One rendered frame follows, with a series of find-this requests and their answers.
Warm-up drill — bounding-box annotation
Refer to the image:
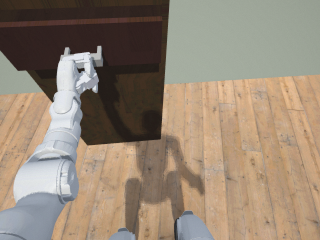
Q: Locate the left robot shin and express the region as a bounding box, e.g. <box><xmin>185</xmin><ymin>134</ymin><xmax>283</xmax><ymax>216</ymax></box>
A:
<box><xmin>117</xmin><ymin>227</ymin><xmax>129</xmax><ymax>232</ymax></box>

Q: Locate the left robot hand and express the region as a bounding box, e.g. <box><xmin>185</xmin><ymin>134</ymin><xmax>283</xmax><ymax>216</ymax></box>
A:
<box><xmin>56</xmin><ymin>52</ymin><xmax>99</xmax><ymax>98</ymax></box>

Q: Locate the right robot shin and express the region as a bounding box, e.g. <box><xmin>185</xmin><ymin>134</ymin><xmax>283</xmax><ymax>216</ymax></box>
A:
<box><xmin>181</xmin><ymin>210</ymin><xmax>193</xmax><ymax>217</ymax></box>

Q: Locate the drawer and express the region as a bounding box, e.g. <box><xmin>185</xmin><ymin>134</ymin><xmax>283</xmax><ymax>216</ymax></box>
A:
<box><xmin>0</xmin><ymin>5</ymin><xmax>163</xmax><ymax>71</ymax></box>

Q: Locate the robot shin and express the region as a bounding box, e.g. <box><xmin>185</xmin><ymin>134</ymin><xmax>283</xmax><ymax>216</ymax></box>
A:
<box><xmin>117</xmin><ymin>227</ymin><xmax>129</xmax><ymax>232</ymax></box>
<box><xmin>181</xmin><ymin>210</ymin><xmax>193</xmax><ymax>217</ymax></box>

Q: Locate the robot left forearm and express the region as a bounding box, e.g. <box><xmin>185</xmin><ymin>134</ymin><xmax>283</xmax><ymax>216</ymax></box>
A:
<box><xmin>13</xmin><ymin>90</ymin><xmax>83</xmax><ymax>202</ymax></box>

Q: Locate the cabinet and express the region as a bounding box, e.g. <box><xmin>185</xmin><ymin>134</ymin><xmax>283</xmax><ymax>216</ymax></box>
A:
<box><xmin>0</xmin><ymin>0</ymin><xmax>170</xmax><ymax>146</ymax></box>

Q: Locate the robot left upper arm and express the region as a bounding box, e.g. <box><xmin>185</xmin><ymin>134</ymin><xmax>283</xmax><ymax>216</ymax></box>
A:
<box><xmin>0</xmin><ymin>159</ymin><xmax>79</xmax><ymax>240</ymax></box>

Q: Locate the handle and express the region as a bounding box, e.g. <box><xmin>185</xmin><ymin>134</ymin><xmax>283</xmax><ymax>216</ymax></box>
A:
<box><xmin>60</xmin><ymin>46</ymin><xmax>103</xmax><ymax>67</ymax></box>

